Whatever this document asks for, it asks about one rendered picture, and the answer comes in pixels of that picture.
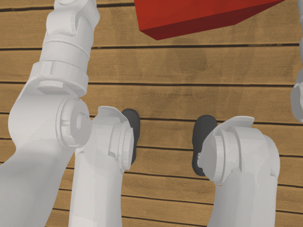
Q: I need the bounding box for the robot left thigh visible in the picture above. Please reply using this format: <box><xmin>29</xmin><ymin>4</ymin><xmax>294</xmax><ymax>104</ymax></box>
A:
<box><xmin>68</xmin><ymin>115</ymin><xmax>134</xmax><ymax>227</ymax></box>

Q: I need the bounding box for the carton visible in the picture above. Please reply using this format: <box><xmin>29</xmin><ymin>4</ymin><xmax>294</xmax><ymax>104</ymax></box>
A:
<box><xmin>134</xmin><ymin>0</ymin><xmax>285</xmax><ymax>40</ymax></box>

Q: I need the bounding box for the robot left upper arm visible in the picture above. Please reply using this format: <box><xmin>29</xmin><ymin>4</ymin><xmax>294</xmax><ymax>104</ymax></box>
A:
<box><xmin>0</xmin><ymin>94</ymin><xmax>92</xmax><ymax>227</ymax></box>

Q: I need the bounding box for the robot right upper arm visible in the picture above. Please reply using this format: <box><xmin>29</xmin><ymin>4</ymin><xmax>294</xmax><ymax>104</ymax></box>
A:
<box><xmin>290</xmin><ymin>68</ymin><xmax>303</xmax><ymax>122</ymax></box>

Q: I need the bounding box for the left robot foot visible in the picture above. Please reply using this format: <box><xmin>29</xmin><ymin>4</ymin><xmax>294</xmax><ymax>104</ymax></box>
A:
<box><xmin>121</xmin><ymin>109</ymin><xmax>140</xmax><ymax>165</ymax></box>

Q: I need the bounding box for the robot left forearm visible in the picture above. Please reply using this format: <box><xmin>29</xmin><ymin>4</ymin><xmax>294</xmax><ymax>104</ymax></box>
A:
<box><xmin>8</xmin><ymin>0</ymin><xmax>100</xmax><ymax>128</ymax></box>

